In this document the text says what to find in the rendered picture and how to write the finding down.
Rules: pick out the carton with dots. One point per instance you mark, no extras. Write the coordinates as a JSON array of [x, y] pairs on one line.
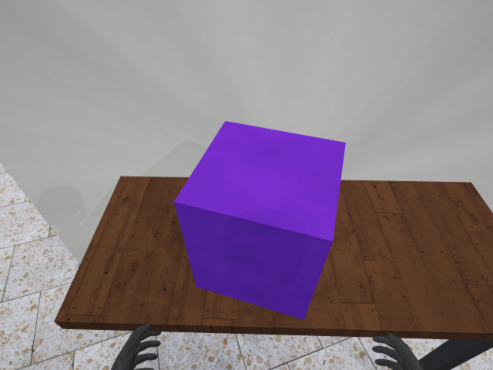
[[258, 213]]

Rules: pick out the right robot hand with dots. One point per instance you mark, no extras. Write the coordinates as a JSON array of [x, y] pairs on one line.
[[404, 356]]

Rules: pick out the left robot hand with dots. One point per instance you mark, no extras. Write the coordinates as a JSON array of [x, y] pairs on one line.
[[128, 357]]

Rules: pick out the table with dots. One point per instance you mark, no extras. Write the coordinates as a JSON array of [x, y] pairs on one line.
[[410, 258]]

